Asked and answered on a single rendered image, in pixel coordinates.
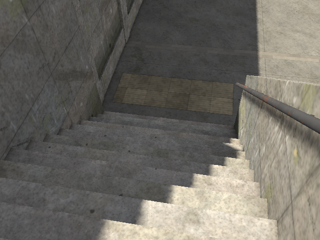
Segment stairs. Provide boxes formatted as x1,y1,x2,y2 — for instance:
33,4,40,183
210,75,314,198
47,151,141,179
0,111,278,240

